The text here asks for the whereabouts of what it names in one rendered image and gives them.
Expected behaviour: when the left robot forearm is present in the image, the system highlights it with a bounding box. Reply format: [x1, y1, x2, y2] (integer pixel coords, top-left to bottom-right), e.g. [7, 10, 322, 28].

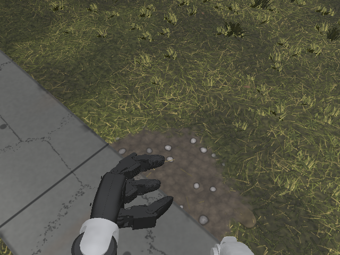
[71, 218, 119, 255]

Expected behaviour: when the right robot thigh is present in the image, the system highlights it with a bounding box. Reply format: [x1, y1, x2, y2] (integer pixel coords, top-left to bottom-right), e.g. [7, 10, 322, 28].
[210, 242, 254, 255]

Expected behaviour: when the left robot hand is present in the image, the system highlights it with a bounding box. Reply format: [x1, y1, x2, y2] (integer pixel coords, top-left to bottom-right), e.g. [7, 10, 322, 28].
[90, 152, 173, 230]

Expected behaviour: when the robot right shin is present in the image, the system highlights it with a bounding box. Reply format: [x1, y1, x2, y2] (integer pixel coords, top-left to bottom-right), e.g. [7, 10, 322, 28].
[220, 236, 237, 245]

